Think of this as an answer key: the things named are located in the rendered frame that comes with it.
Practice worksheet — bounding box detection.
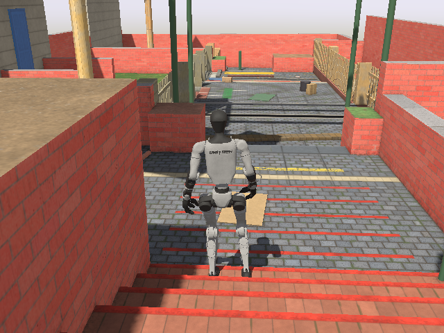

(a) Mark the robot left hand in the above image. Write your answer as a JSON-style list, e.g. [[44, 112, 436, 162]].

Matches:
[[182, 198, 198, 214]]

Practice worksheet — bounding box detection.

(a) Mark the humanoid robot head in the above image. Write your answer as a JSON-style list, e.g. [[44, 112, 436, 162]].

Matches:
[[208, 110, 232, 144]]

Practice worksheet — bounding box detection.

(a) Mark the robot right upper arm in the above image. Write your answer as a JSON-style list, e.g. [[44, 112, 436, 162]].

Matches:
[[234, 139, 255, 176]]

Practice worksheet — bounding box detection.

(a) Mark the right robot shin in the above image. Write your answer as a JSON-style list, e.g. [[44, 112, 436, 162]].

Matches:
[[239, 224, 249, 272]]

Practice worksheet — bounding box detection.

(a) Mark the robot right hand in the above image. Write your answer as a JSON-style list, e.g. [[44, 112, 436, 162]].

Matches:
[[239, 185, 256, 200]]

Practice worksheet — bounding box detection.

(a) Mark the robot right forearm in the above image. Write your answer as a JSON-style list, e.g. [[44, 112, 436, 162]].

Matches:
[[246, 166, 257, 189]]

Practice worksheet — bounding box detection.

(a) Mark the robot left upper arm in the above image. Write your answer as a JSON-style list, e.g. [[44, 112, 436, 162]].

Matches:
[[189, 141, 205, 180]]

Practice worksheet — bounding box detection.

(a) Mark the robot left forearm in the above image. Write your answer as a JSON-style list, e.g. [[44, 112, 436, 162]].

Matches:
[[182, 170, 196, 200]]

